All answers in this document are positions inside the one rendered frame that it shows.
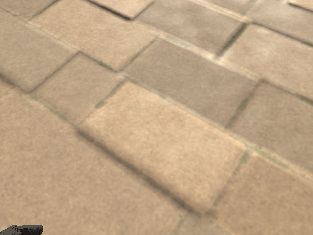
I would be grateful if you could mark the robot left hand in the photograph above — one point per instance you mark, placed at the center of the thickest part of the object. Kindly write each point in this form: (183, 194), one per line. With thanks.
(30, 229)

